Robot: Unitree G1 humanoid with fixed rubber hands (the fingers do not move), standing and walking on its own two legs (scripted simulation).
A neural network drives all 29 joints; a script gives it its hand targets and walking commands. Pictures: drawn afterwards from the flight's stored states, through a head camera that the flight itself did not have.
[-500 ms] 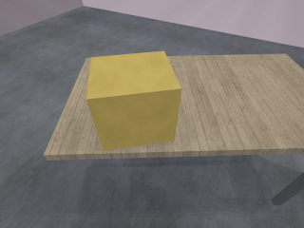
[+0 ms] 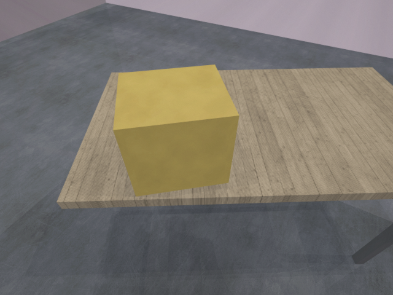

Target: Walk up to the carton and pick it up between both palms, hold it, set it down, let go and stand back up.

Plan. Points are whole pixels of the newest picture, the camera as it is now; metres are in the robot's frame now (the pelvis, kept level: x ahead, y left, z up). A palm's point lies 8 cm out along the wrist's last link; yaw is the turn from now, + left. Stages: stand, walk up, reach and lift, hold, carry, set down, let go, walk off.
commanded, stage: walk up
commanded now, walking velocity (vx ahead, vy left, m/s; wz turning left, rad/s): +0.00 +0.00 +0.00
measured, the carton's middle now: (175, 130) +0.54 +0.06 +0.04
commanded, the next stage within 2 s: none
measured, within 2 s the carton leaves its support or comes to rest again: neither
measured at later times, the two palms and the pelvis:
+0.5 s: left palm out of the picture -0.01 +0.20 -0.16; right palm out of the picture +0.09 -0.25 -0.16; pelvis +0.07 -0.02 -0.02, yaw +10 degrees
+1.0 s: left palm out of the picture +0.14 +0.20 -0.14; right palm (298, 262) +0.25 -0.24 -0.15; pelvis +0.12 -0.03 -0.01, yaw +10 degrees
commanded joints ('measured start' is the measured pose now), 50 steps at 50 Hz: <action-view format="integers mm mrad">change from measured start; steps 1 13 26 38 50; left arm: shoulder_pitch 98 121 132 180 44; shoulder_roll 37 106 253 219 248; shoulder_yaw -1 7 -1 -19 -18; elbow -7 -170 -187 -226 -270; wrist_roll -2 52 47 2 -14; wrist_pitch -5 -47 -42 -21 -21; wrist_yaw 5 -22 1 -6 -6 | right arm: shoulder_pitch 102 149 117 -137 -169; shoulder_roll -78 -221 -111 -216 -233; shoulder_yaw -9 -66 -6 4 29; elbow -10 -64 -214 -292 -181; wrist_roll -5 -29 -34 8 2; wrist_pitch -12 -13 -51 12 2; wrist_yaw -6 -2 19 8 14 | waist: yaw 7 2 -55 24 7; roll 7 126 -88 -85 -70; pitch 51 175 102 25 -27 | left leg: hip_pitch -28 -130 -57 -132 23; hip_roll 65 242 -18 101 105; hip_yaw -72 -485 140 -10 -3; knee -126 -203 130 127 56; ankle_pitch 46 -569 127 283 345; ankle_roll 26 190 45 66 69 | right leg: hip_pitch -30 -200 -52 -26 12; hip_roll -65 -20 -203 -181 -167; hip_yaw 73 -52 -90 165 68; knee -113 146 107 -31 -27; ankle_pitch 45 -237 581 228 395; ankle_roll -52 -19 -117 -58 -42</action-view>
